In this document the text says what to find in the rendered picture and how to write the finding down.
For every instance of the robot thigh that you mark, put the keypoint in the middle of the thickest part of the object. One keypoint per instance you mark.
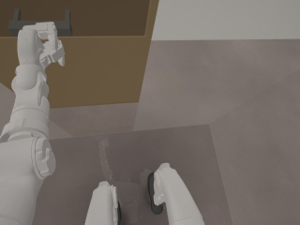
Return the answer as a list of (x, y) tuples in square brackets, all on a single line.
[(103, 203), (181, 208)]

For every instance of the cabinet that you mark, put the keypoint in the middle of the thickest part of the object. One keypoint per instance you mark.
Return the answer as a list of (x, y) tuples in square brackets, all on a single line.
[(98, 70)]

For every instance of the handle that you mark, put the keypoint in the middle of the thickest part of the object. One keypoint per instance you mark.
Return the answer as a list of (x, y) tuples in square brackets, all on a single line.
[(64, 28)]

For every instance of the right robot thigh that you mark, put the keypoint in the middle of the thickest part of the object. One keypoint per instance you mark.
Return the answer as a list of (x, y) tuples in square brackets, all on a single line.
[(181, 208)]

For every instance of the drawer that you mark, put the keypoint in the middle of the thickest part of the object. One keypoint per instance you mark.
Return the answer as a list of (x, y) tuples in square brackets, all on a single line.
[(88, 18)]

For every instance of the robot left hand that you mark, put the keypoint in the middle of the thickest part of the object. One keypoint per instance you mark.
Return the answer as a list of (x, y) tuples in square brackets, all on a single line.
[(30, 49)]

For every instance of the left robot forearm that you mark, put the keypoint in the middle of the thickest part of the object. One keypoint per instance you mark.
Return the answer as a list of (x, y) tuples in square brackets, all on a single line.
[(31, 110)]

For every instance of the left robot thigh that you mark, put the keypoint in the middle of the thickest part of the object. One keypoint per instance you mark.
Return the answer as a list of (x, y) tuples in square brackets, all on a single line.
[(103, 203)]

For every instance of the left robot upper arm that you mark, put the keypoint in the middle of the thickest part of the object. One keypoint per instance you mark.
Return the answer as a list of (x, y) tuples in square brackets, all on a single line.
[(24, 164)]

